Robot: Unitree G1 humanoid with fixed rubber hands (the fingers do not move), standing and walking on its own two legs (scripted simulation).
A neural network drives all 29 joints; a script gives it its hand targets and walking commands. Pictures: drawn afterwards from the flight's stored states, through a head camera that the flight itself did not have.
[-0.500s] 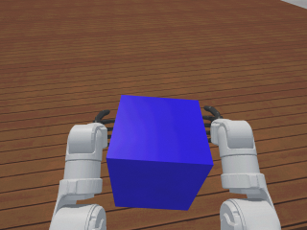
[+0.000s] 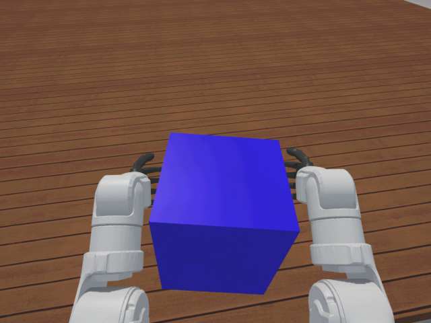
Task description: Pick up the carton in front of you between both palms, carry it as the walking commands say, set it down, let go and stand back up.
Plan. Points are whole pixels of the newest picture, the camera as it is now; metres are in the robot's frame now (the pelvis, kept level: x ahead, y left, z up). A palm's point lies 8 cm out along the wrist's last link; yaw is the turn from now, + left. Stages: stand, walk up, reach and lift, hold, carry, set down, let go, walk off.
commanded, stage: carry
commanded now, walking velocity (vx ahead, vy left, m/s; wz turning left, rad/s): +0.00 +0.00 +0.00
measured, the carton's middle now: (218, 216) +0.34 +0.00 +0.04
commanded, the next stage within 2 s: none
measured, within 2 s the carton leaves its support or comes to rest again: neither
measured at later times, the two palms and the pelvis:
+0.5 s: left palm (139, 189) +0.34 +0.14 +0.13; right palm (306, 183) +0.35 -0.16 +0.13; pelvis +0.00 +0.00 +0.00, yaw +0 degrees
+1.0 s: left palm (139, 189) +0.34 +0.14 +0.13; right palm (306, 184) +0.35 -0.16 +0.13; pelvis +0.00 +0.00 +0.00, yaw +0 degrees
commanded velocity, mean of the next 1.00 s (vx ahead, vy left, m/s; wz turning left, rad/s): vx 0.00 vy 0.00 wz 0.00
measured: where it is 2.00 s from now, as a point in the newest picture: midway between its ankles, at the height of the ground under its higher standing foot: outside the picture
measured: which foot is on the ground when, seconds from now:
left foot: down 0.00-1.00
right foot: down 0.00-1.00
